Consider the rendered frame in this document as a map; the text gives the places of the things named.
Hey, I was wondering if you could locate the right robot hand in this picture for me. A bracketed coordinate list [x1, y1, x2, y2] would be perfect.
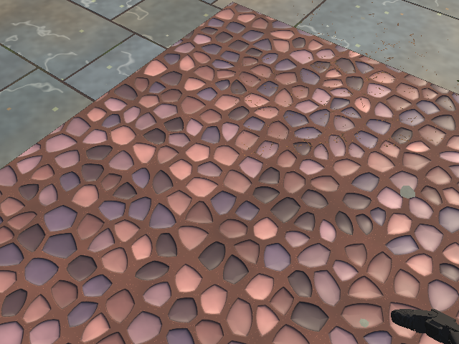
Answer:
[391, 309, 459, 344]

